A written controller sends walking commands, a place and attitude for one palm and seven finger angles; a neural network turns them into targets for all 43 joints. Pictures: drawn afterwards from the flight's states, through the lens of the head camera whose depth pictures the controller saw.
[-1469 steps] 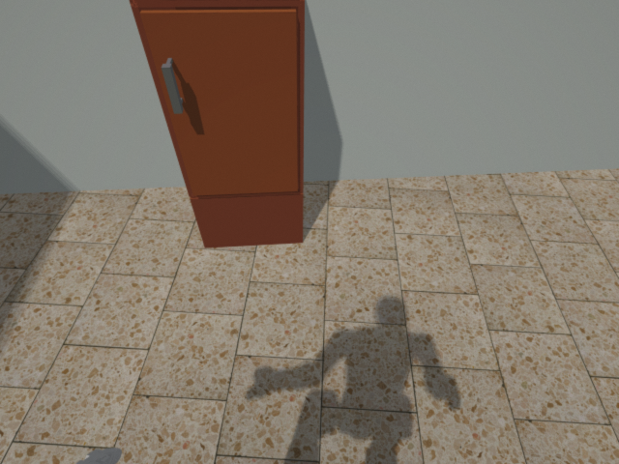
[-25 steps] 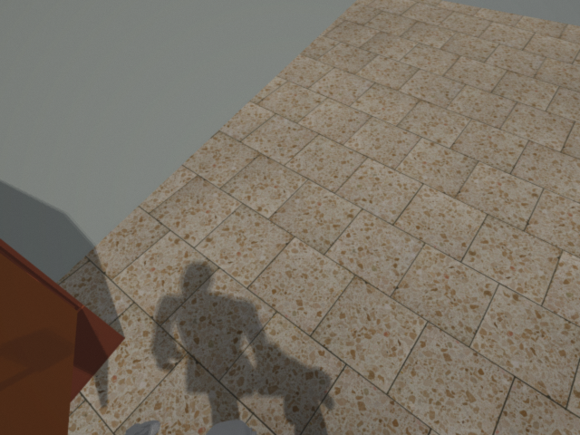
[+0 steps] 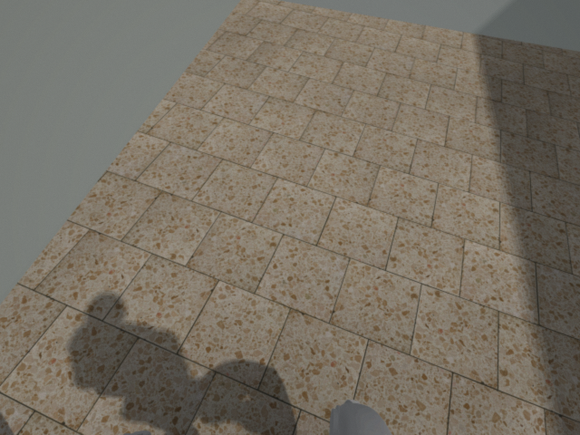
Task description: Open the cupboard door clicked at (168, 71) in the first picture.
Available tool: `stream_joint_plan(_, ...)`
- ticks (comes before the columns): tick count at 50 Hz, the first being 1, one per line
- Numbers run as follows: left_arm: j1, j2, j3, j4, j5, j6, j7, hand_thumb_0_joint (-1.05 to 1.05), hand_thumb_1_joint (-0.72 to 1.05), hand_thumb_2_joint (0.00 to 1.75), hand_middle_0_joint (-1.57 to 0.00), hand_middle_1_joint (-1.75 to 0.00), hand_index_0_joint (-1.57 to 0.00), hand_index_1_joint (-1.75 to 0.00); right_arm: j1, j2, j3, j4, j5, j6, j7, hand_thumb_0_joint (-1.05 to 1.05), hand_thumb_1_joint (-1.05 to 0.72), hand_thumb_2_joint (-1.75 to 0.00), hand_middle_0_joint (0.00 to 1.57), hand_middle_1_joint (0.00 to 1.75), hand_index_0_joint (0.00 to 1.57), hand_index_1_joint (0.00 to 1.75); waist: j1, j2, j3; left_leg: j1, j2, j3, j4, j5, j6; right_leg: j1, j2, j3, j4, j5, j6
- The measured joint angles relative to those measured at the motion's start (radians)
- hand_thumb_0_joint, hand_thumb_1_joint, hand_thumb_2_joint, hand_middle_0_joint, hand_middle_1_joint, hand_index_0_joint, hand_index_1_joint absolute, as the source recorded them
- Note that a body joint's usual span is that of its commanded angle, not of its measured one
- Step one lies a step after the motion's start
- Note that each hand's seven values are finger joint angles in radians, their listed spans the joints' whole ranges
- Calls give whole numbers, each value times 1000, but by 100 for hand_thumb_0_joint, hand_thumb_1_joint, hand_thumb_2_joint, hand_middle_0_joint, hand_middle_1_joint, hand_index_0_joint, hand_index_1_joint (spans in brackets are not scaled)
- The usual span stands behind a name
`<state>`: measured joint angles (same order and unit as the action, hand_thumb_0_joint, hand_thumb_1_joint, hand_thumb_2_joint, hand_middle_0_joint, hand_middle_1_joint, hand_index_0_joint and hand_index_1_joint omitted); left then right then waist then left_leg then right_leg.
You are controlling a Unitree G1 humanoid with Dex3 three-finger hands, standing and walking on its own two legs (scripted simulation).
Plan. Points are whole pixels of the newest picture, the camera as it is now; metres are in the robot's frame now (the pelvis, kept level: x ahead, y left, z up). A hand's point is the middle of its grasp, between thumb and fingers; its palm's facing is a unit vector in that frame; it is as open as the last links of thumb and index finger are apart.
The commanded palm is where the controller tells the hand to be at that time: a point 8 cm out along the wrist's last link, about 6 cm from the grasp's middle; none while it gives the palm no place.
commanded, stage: walk to a spot facing it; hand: left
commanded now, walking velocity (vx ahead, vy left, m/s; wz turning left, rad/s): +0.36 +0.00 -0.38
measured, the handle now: out of the picture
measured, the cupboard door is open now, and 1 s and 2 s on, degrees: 47 47 47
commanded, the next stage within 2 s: turn to face it in 0.94 s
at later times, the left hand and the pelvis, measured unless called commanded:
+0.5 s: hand (239, 330) +0.30 +0.11 -0.17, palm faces -0.08 -0.97 -0.22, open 7.1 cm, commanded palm none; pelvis +0.23 -0.08 +0.00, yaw -8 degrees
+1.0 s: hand (259, 225) +0.54 +0.10 -0.17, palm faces -0.18 -0.97 -0.17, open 7.3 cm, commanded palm none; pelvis +0.47 -0.07 +0.00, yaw -15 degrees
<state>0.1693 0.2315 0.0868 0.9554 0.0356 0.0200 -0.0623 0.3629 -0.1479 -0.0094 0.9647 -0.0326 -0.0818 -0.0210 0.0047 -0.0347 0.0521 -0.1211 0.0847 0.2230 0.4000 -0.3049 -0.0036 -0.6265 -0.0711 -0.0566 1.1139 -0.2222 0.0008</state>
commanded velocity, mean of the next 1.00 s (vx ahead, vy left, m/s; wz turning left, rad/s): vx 0.34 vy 0.00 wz -0.24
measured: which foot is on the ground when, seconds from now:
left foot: down 0.00-0.20, up 0.22-0.70, down 0.72-1.00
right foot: up 0.00-0.18, down 0.20-0.70, up 0.72-1.00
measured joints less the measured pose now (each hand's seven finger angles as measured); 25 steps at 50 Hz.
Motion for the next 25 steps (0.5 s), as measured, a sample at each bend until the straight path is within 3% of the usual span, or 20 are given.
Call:
stream_joint_plan(5, -108, -7, -11, -25, -2, 5, -1, 1, 91, 90, -19, -30, -19, -29, 98, -2, -4, 64, -5, 15, 1, 0, -91, -90, 20, 30, 20, 29, -51, 15, 25, 101, 7, 56, -35, -54, -33, 6, -15, -35, -266, 53, -16)
stream_joint_plan(9, -176, -14, -23, -46, -5, -13, 1, 1, 91, 90, -19, -30, -19, -29, 170, -9, -4, 114, -5, 32, 5, 0, -91, -90, 20, 30, 20, 29, -84, 40, 45, 153, 46, 79, 36, -145, -77, 107, 28, -74, -437, 10, -62)
stream_joint_plan(10, -181, -12, -27, -54, -5, -29, 2, 1, 91, 90, -19, -30, -19, -29, 189, -5, -3, 130, 0, 38, 9, 0, -91, -90, 20, 30, 20, 29, -84, 33, 44, 135, 61, 74, 127, -175, -79, 156, 34, -78, -483, 21, -81)
stream_joint_plan(12, -182, -19, -25, -61, -14, -64, 17, 1, 91, 90, -19, -30, -19, -29, 175, -5, -5, 156, 17, 63, 15, 0, -91, -90, 20, 30, 20, 29, -75, 34, 58, 12, 70, -17, 479, -222, -59, 163, 48, -77, -421, -9, -94)
stream_joint_plan(14, -157, -30, -31, -53, -25, -73, 33, 1, 91, 90, -20, -30, -19, -29, 124, -9, -17, 161, 21, 78, 16, 1, -91, -90, 20, 30, 20, 29, -78, 36, 68, -132, 49, -106, 762, -179, -41, 208, 64, -76, -426, -55, -95)
stream_joint_plan(15, -138, -37, -34, -43, -27, -72, 39, 0, 91, 90, -20, -30, -19, -29, 94, -11, -23, 155, 19, 79, 16, 1, -91, -90, 20, 30, 20, 29, -78, 37, 67, -193, 46, -127, 824, -139, -37, 240, 74, -74, -457, -58, -92)
stream_joint_plan(19, -39, -64, -27, 17, -32, -74, 59, 0, 92, 90, -20, -30, -20, -30, -17, -10, -36, 95, 9, 66, 16, 1, -91, -90, 20, 30, 20, 29, -73, 33, 32, -364, 56, -155, 743, -35, -39, 357, 108, -58, -618, -25, -97)
stream_joint_plan(25, 77, -44, -16, 74, -24, -96, 62, -3, 96, 90, -20, -30, -20, -30, -148, -11, -49, 38, 7, 58, 26, 0, -92, -90, 20, 30, 20, 29, -23, 47, -17, -468, 53, -166, 527, 85, -45, 503, 145, -41, -763, -33, -98)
